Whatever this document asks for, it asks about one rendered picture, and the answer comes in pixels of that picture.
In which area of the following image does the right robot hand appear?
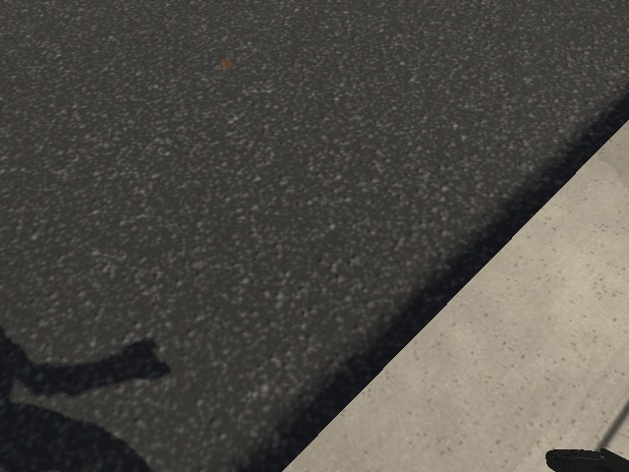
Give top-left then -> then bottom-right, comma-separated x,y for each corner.
545,448 -> 629,472

